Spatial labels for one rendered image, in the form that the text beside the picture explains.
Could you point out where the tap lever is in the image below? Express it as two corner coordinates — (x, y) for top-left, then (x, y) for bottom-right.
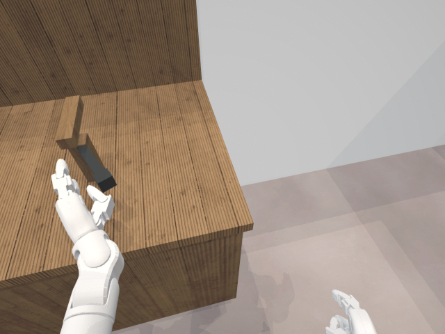
(77, 145), (117, 192)

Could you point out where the left robot hand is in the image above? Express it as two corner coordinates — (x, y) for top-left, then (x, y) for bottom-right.
(51, 159), (115, 244)

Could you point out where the left robot forearm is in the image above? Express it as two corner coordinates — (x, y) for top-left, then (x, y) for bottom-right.
(60, 230), (124, 334)

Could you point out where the counter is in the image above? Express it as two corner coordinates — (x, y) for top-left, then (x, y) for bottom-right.
(0, 0), (254, 334)

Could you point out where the right robot hand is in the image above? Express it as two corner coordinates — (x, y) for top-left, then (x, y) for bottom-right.
(325, 289), (377, 334)

